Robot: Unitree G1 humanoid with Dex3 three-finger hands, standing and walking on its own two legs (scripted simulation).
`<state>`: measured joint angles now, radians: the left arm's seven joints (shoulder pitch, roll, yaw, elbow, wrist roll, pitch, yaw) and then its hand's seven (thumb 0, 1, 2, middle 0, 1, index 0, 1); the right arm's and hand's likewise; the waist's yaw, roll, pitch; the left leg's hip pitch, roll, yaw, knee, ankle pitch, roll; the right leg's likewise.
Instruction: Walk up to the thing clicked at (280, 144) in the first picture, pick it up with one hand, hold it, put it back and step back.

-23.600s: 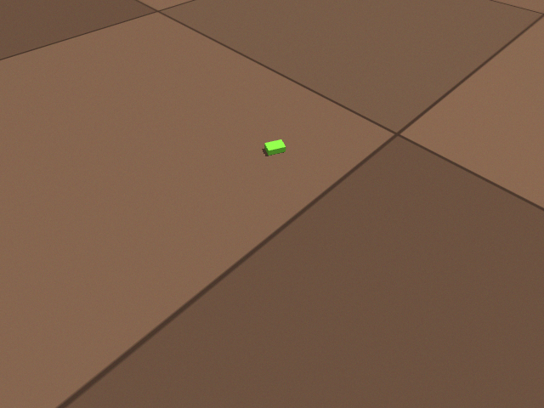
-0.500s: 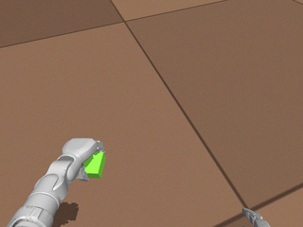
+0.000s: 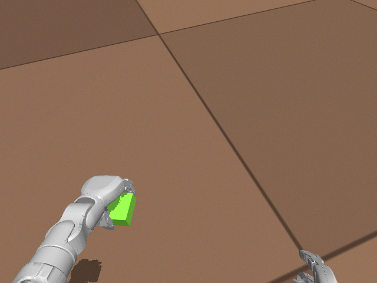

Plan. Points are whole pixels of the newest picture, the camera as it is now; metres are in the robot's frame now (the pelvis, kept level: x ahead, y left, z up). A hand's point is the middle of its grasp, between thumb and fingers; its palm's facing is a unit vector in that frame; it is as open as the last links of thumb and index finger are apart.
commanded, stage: hold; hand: left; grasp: from above
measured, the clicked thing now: (111, 208) +0.30 +0.22 -0.07
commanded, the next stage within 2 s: crouch in 0.66 s
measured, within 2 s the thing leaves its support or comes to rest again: neither
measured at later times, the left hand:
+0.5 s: hand (108, 204) +0.29 +0.22 -0.03, palm faces -0.47 -0.03 -0.88, open 9.6 cm
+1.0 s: hand (110, 205) +0.30 +0.22 -0.05, palm faces -0.50 -0.03 -0.87, open 9.6 cm
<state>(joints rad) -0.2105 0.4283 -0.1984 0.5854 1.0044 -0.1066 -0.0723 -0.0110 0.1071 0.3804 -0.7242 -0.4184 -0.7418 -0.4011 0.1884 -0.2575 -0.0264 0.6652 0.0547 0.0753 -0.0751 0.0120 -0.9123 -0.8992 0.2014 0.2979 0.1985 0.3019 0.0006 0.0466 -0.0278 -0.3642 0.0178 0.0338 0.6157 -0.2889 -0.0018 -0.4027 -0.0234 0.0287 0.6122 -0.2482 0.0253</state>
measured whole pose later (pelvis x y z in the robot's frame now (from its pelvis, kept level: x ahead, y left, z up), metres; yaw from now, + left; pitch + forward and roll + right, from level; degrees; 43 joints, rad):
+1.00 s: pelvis +0.02 +0.01 +0.01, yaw +0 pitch +3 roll +0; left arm -0.22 0.42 -0.20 0.67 1.03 -0.15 -0.02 -0.01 0.09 0.39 -0.73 -0.42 -0.75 -0.40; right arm 0.18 -0.24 -0.03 0.66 0.05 0.11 -0.07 0.01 -0.91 -0.90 0.20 0.30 0.20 0.30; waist -0.01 0.03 -0.01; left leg -0.33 0.01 0.03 0.56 -0.29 0.00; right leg -0.37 -0.03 0.03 0.55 -0.24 0.03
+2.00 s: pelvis -0.05 +0.01 -0.31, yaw +0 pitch +39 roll -5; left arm -0.93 0.57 0.00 1.35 1.32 -0.19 0.39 -0.01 0.06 0.41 -0.77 -0.38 -0.79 -0.37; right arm 0.19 -0.24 -0.01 0.73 -0.11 -0.05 0.07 0.01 -0.92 -0.90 0.20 0.30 0.20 0.30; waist -0.24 0.02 -0.16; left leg -2.03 -0.01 -0.07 2.03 -0.68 0.00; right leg -2.01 -0.04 -0.02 1.96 -0.63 0.04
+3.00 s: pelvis -0.06 +0.01 -0.42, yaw -4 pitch +35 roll -9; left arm -1.09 0.79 0.06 1.51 1.35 -0.23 0.37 -0.01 0.07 0.40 -0.76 -0.39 -0.78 -0.38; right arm 0.20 -0.28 0.10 0.71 -0.16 -0.05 0.15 0.00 -0.93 -0.90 0.20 0.30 0.20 0.30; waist -0.32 -0.01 0.00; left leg -2.31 -0.02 -0.14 2.40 -0.71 0.00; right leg -2.27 -0.01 -0.06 2.27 -0.63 0.05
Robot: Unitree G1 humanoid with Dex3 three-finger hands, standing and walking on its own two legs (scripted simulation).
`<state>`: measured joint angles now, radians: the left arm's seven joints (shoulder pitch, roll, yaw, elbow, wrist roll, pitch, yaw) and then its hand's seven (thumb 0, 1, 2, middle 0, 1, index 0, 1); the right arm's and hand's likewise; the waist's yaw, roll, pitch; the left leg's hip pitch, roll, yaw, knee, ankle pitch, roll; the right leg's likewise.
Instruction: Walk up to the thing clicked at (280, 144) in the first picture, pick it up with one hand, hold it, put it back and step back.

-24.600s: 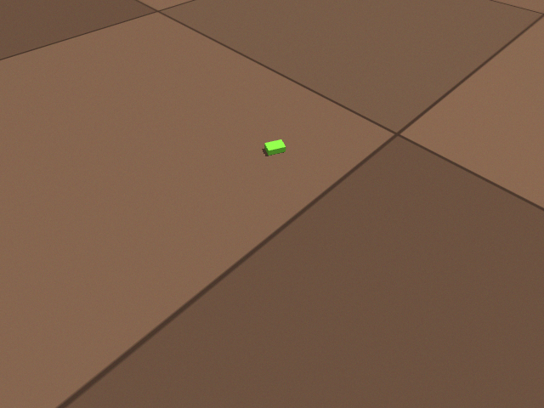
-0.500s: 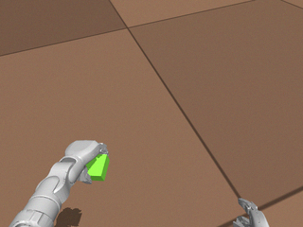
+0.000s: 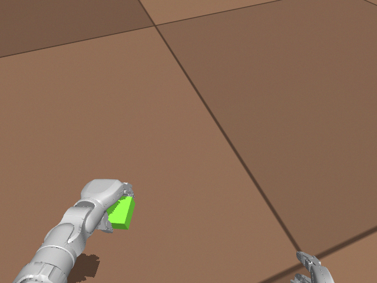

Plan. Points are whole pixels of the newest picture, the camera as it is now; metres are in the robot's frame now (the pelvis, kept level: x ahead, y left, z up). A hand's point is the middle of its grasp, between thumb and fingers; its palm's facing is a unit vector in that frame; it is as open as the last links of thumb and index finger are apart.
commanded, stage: crouch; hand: left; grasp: from above
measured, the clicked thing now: (110, 211) +0.29 +0.22 -0.09
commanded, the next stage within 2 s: lower in 1.82 s
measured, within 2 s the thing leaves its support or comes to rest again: neither
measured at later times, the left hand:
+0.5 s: hand (131, 216) +0.35 +0.22 -0.28, palm faces -0.41 +0.08 -0.91, open 9.6 cm
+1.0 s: hand (145, 224) +0.40 +0.22 -0.48, palm faces -0.44 +0.03 -0.90, open 9.6 cm
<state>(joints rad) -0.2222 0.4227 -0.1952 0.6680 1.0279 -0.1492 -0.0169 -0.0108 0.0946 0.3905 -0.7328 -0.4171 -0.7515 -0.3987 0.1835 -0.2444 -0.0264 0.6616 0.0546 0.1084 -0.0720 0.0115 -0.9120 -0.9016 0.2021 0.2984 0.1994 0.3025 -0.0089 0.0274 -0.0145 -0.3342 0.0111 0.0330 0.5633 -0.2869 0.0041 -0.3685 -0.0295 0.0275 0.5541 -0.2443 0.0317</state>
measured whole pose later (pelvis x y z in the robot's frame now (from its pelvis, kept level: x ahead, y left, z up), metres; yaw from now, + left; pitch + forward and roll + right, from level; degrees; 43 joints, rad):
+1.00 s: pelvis -0.07 +0.00 -0.32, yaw +0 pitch +39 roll -5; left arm -0.93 0.57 0.00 1.35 1.32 -0.19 0.39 -0.01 0.06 0.41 -0.77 -0.38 -0.79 -0.37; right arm 0.19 -0.24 -0.01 0.73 -0.11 -0.05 0.07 0.01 -0.92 -0.90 0.20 0.30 0.20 0.30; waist -0.24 0.02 -0.16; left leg -2.03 -0.01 -0.07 2.03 -0.68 0.00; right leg -2.01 -0.04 -0.02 1.96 -0.63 0.04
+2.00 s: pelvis -0.08 +0.00 -0.43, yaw -4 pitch +35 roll -9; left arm -1.09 0.79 0.06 1.51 1.35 -0.23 0.37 -0.01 0.07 0.40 -0.76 -0.39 -0.78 -0.38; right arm 0.20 -0.28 0.10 0.71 -0.16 -0.05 0.15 0.00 -0.93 -0.90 0.20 0.30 0.20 0.30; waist -0.32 -0.01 0.00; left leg -2.31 -0.02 -0.14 2.40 -0.71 0.00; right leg -2.27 -0.01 -0.06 2.27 -0.63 0.05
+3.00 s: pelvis -0.08 +0.01 -0.46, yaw -10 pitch +29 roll -14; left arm -1.11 1.02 0.13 1.66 1.43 -0.27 0.52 -0.01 0.11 0.35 -0.74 -0.40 -0.76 -0.38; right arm 0.17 -0.35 0.25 0.63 -0.25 -0.14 0.19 0.00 -0.91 -0.90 0.20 0.30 0.20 0.30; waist -0.42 -0.12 0.16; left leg -2.36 -0.02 -0.23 2.55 -0.72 0.00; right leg -2.28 0.02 -0.13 2.34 -0.60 0.07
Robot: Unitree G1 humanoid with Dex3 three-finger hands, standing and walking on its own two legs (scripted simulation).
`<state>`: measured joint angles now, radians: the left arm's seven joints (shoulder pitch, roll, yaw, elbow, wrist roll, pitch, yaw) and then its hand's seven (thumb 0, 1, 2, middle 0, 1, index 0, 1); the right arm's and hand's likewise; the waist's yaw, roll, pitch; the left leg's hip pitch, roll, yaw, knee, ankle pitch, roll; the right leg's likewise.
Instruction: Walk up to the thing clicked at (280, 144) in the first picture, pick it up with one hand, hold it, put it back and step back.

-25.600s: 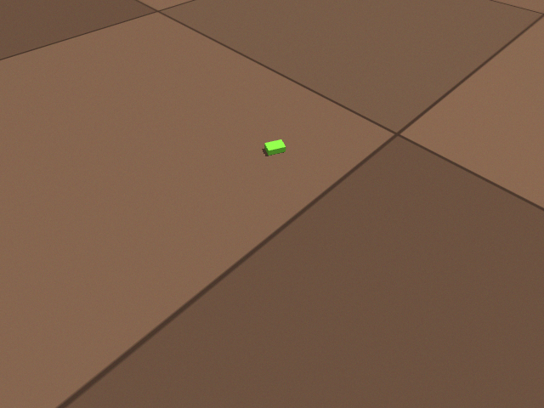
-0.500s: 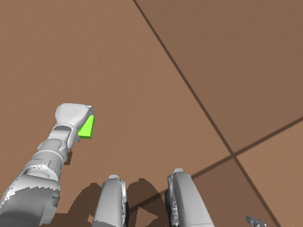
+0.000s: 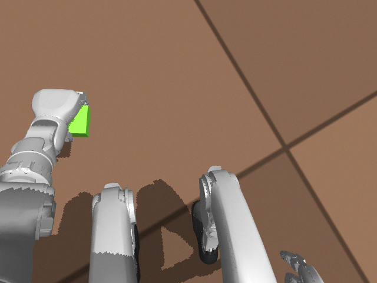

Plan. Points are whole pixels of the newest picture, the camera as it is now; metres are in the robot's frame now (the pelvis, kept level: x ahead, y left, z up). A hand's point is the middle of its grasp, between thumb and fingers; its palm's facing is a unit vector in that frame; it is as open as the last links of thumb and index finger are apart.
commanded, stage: crouch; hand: left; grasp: from above
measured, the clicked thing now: (65, 120) +0.48 +0.23 -0.20
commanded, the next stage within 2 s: lower in 0.82 s
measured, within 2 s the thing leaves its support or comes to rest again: neither
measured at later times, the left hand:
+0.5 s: hand (72, 124) +0.48 +0.22 -0.25, palm faces -0.48 +0.03 -0.88, open 9.6 cm
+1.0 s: hand (74, 121) +0.50 +0.23 -0.29, palm faces -0.48 +0.02 -0.88, open 9.6 cm
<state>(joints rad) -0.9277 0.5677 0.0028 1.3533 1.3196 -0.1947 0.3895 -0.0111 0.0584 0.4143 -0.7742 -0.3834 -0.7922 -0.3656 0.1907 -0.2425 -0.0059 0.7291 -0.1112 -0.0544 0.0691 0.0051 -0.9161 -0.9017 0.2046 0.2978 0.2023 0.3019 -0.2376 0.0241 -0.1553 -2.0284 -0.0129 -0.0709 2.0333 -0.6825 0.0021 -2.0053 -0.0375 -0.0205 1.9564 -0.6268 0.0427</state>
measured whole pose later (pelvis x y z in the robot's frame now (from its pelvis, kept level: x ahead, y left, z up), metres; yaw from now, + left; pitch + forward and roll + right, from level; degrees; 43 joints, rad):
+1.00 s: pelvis -0.01 +0.00 -0.11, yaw -4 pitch +35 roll -9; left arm -1.09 0.79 0.06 1.51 1.35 -0.23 0.37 -0.01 0.07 0.40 -0.76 -0.39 -0.78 -0.38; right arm 0.20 -0.28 0.10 0.71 -0.16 -0.05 0.15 0.00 -0.93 -0.90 0.20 0.30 0.20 0.30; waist -0.32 -0.01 0.00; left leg -2.31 -0.02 -0.14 2.40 -0.71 0.00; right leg -2.27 -0.01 -0.06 2.27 -0.63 0.05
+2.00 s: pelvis -0.01 +0.01 -0.14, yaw -10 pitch +29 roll -14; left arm -1.11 1.02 0.13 1.66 1.43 -0.27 0.52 -0.01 0.11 0.35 -0.74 -0.40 -0.76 -0.38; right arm 0.17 -0.35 0.25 0.63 -0.25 -0.14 0.19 0.00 -0.91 -0.90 0.20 0.30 0.20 0.30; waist -0.42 -0.12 0.16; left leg -2.36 -0.02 -0.23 2.55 -0.72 0.00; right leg -2.28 0.02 -0.13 2.34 -0.60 0.07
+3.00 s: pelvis -0.02 +0.01 -0.14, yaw -11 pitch +28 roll -16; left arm -1.13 1.07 0.07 1.72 1.37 -0.26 0.56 0.00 0.00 0.54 -0.53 -0.56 -0.54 -0.56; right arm 0.14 -0.36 0.34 0.61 -0.25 -0.19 0.21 0.00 -0.91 -0.90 0.20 0.30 0.20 0.30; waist -0.44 -0.14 0.20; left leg -2.35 -0.01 -0.26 2.55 -0.72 0.01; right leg -2.25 0.03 -0.16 2.32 -0.59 0.08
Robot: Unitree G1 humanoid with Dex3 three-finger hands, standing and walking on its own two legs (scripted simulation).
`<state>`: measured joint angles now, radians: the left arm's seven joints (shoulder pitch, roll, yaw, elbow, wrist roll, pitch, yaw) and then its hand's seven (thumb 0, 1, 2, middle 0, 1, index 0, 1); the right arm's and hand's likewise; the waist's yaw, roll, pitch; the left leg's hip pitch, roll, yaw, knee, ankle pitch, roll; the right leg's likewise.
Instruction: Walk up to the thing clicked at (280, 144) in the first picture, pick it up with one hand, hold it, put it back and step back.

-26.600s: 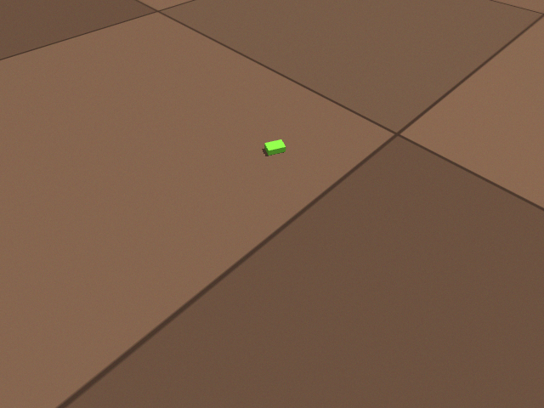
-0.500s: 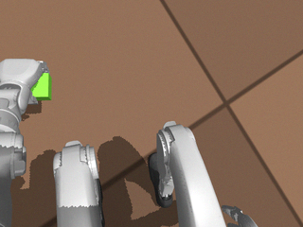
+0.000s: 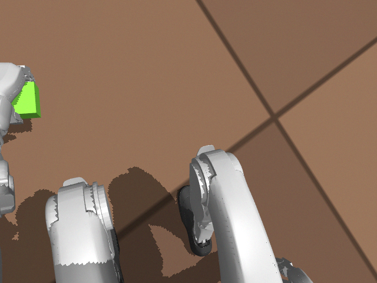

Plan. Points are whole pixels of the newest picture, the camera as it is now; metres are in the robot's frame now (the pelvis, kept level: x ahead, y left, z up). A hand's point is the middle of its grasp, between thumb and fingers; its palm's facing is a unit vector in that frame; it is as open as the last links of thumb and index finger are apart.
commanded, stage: lower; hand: left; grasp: from above
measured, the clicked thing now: (9, 101) +0.50 +0.28 -0.21
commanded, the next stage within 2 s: rest in 0.24 s
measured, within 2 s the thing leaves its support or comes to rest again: rests again in 1.26 s
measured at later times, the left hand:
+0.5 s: hand (21, 106) +0.50 +0.26 -0.23, palm faces -0.46 -0.02 -0.89, open 9.6 cm
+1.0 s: hand (28, 110) +0.50 +0.26 -0.27, palm faces -0.47 -0.04 -0.88, open 9.6 cm
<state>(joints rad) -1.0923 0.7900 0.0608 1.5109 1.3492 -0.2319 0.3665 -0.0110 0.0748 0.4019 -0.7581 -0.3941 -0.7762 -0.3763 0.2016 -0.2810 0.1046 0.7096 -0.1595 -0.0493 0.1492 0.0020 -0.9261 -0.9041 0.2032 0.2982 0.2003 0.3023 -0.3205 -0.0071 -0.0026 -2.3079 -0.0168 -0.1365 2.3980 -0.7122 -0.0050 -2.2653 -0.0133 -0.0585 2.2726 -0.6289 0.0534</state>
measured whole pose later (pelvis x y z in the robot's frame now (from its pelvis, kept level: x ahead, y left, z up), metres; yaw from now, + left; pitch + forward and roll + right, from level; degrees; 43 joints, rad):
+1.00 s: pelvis +0.00 +0.01 -0.03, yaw -6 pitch +29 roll -14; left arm -1.11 1.02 0.13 1.66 1.43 -0.27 0.52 -0.01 0.11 0.35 -0.74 -0.40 -0.76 -0.38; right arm 0.17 -0.35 0.25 0.63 -0.25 -0.14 0.19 0.00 -0.91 -0.90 0.20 0.30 0.20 0.30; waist -0.42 -0.12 0.16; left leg -2.36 -0.02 -0.23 2.55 -0.72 0.00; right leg -2.28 0.02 -0.13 2.34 -0.60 0.07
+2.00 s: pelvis -0.01 +0.01 -0.03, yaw -7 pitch +28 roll -16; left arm -1.13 1.07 0.07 1.72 1.37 -0.26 0.56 0.00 0.00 0.54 -0.53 -0.56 -0.54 -0.56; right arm 0.14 -0.36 0.34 0.61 -0.25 -0.19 0.21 0.00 -0.91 -0.90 0.20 0.30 0.20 0.30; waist -0.44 -0.14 0.20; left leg -2.35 -0.01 -0.26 2.55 -0.72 0.01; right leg -2.25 0.03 -0.16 2.32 -0.59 0.08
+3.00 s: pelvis +0.00 +0.01 -0.02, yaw -7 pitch +31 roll -16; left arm -1.11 1.01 0.13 1.48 1.31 -0.16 0.53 0.00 -0.39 0.89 -0.20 -0.89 -0.20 -0.89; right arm 0.21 -0.35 0.27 0.62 -0.23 -0.17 0.24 0.00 -0.91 -0.90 0.20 0.30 0.20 0.30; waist -0.40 -0.09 0.11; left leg -2.36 -0.01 -0.25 2.52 -0.73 0.00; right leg -2.27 0.02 -0.15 2.29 -0.60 0.06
